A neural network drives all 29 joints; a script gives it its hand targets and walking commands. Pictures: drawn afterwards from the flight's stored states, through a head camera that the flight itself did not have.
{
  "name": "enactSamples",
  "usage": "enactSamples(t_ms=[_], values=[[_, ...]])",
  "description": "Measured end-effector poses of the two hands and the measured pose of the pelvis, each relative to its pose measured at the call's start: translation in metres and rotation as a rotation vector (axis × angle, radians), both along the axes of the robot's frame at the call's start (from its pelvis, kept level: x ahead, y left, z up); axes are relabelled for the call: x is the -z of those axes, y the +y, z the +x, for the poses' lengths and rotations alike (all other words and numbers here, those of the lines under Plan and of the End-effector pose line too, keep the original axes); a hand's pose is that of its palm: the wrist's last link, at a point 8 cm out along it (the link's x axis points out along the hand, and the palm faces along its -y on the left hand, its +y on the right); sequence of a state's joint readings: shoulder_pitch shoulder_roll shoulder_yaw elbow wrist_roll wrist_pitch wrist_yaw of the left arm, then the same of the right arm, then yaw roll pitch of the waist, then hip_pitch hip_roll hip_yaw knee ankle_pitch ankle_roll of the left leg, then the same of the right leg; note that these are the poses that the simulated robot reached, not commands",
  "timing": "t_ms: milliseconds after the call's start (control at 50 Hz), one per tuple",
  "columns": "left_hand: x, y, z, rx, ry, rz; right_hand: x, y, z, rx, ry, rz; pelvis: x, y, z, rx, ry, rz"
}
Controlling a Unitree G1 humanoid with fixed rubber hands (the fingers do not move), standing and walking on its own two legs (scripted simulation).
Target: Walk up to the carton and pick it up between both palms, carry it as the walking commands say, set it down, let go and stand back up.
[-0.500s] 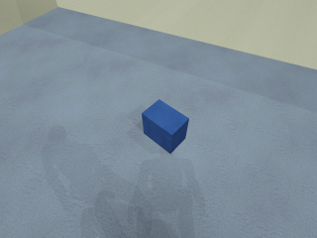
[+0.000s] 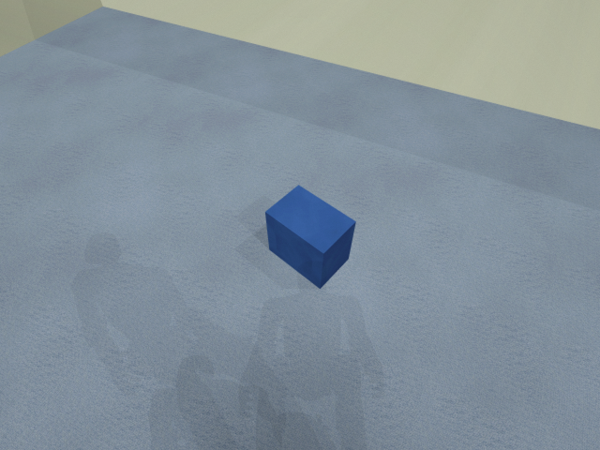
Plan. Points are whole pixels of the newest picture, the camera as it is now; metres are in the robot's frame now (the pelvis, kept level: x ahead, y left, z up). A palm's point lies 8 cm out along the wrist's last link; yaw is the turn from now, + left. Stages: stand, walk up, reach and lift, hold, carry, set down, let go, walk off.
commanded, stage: walk up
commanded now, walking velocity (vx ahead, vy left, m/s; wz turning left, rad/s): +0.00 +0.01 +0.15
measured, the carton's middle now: (309, 236) +0.88 -0.04 -0.65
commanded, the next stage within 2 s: none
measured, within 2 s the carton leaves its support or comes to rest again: neither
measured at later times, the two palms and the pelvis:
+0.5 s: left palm out of the picture +0.00 +0.21 -0.15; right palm out of the picture +0.03 -0.22 -0.14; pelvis +0.00 +0.00 +0.00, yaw -1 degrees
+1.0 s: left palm out of the picture +0.00 +0.21 -0.15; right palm out of the picture +0.03 -0.22 -0.14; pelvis +0.00 +0.00 +0.00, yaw +0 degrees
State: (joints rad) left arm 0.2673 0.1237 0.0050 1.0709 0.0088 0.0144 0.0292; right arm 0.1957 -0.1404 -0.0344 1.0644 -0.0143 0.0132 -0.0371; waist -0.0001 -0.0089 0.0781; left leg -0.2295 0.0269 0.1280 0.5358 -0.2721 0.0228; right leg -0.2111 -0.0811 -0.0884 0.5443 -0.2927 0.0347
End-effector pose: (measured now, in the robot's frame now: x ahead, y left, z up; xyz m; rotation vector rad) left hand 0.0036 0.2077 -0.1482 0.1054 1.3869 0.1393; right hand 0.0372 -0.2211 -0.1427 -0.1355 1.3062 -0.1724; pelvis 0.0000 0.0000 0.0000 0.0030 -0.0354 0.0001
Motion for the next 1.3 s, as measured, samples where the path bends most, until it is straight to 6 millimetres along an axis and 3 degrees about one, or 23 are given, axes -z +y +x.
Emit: enactSamples(t_ms=[180,280,400,480,680,760,900,1140,1300], values=[[-0.004,0.014,0.012,-0.032,-0.055,0.053,-0.003,-0.01,-0.008,0.023,0.016,0.006,0.0,-0.009,0.002,-0.036,0.033,0.003],[-0.003,0.009,0.005,-0.013,-0.042,0.053,0.004,-0.019,-0.008,0.01,0.029,-0.01,0.003,-0.011,0.002,-0.023,0.007,-0.008],[-0.001,-0.005,-0.003,-0.007,-0.003,0.0,0.002,-0.008,-0.005,-0.009,0.022,0.007,0.0,-0.005,0.004,-0.019,-0.006,-0.004],[0.001,-0.003,-0.002,-0.004,0.007,-0.006,0.0,-0.001,-0.005,0.007,0.011,0.002,0.0,-0.002,0.002,0.0,-0.007,-0.001],[-0.002,0.016,0.008,-0.032,-0.058,0.055,-0.001,-0.011,-0.015,0.015,0.035,0.0,0.002,-0.008,-0.001,-0.029,0.024,-0.002],[-0.001,0.012,0.0,-0.015,-0.035,0.048,0.003,-0.015,-0.012,0.008,0.031,-0.011,0.004,-0.007,-0.001,-0.023,0.003,-0.009],[0.0,-0.003,-0.007,-0.003,0.006,-0.01,0.001,0.001,-0.008,-0.007,0.015,0.011,0.0,0.0,0.0,-0.01,-0.007,-0.004],[-0.003,0.018,0.0,-0.04,-0.044,0.06,0.0,-0.009,-0.016,0.006,0.038,0.003,0.002,-0.007,-0.004,-0.031,0.026,-0.001],[-0.002,0.002,-0.011,-0.009,0.001,0.022,0.004,-0.009,-0.009,-0.013,0.018,0.008,0.001,-0.004,-0.002,-0.021,-0.007,-0.004]])
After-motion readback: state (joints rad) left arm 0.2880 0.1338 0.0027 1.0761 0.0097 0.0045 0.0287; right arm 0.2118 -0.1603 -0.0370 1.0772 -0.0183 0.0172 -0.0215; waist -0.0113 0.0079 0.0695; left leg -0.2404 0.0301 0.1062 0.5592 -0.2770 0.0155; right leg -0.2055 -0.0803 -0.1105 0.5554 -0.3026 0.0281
